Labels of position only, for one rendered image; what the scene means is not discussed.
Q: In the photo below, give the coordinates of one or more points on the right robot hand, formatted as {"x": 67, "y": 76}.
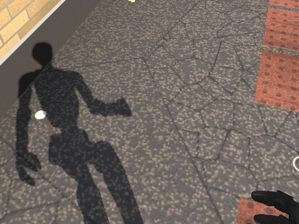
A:
{"x": 282, "y": 202}

